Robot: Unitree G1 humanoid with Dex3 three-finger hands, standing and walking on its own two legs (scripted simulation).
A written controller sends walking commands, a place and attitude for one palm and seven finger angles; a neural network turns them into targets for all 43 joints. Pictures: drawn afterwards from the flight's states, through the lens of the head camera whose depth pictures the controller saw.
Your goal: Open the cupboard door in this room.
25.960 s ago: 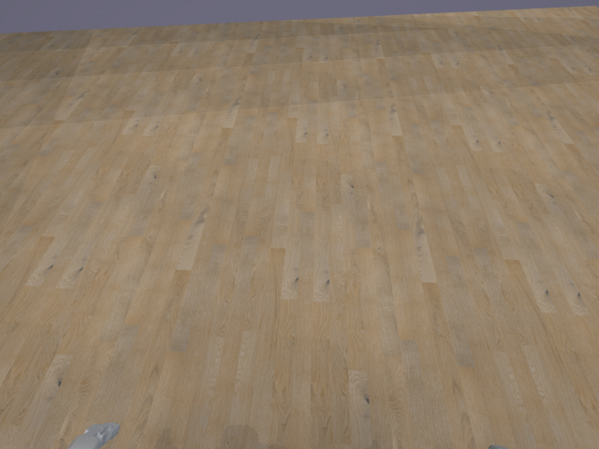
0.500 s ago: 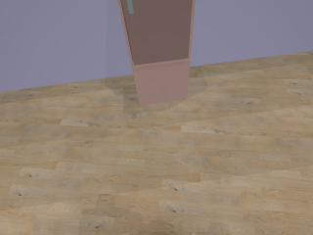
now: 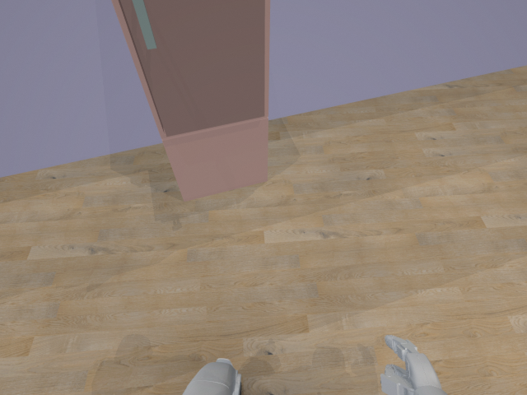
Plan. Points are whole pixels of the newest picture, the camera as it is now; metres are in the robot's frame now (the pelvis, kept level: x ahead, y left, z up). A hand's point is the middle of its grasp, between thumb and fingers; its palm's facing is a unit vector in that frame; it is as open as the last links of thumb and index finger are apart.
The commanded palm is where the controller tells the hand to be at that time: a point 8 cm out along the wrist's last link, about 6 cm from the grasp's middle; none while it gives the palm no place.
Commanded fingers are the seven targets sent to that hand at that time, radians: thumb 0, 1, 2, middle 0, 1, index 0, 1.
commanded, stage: walk to a spot facing it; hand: left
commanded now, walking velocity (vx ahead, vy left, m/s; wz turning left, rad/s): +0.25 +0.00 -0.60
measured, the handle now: (142, 15) +0.87 +0.44 +0.09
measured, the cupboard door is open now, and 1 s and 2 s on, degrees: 0 0 0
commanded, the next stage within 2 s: turn to face it in 0.62 s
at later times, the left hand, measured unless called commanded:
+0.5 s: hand (223, 264) +0.35 +0.14 -0.15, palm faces -0.39 -0.89 -0.25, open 7.4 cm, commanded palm none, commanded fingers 0.00 0.90 0.90 -0.20 -0.30 -0.20 -0.30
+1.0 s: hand (233, 293) +0.30 +0.11 -0.16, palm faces -0.39 -0.89 -0.21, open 7.4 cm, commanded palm none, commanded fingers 0.00 0.90 0.90 -0.20 -0.30 -0.20 -0.30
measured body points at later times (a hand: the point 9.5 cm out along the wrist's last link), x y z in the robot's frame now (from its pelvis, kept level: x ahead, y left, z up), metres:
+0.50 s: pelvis +0.12 +0.02 -0.01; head +0.17 -0.01 +0.44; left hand +0.37 +0.19 -0.13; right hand -0.02 -0.19 -0.16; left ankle +0.10 +0.13 -0.74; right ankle +0.14 -0.11 -0.71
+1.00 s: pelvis +0.16 -0.02 +0.00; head +0.17 -0.03 +0.45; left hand +0.32 +0.16 -0.15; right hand +0.12 -0.27 -0.15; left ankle +0.22 +0.09 -0.72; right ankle +0.14 -0.10 -0.74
